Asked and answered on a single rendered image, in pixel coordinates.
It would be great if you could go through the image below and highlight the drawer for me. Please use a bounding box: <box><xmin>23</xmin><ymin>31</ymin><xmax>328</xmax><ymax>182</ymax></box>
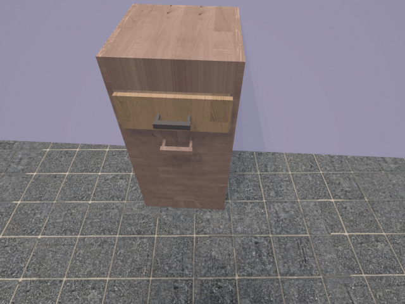
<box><xmin>112</xmin><ymin>90</ymin><xmax>233</xmax><ymax>133</ymax></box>

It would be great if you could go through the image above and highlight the handle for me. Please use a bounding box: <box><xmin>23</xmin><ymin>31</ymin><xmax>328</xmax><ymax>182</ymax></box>
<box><xmin>153</xmin><ymin>113</ymin><xmax>191</xmax><ymax>130</ymax></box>
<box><xmin>160</xmin><ymin>146</ymin><xmax>192</xmax><ymax>155</ymax></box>

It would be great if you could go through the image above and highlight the cabinet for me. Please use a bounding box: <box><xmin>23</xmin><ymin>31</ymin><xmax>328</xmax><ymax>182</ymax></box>
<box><xmin>96</xmin><ymin>4</ymin><xmax>246</xmax><ymax>210</ymax></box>

